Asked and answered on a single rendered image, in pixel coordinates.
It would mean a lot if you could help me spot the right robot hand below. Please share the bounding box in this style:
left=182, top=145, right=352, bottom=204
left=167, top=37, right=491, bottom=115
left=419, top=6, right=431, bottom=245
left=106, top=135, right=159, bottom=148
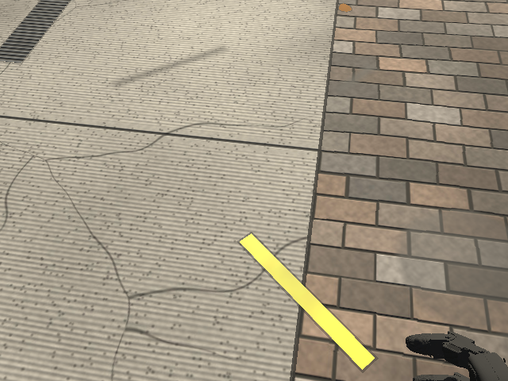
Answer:
left=406, top=331, right=508, bottom=381

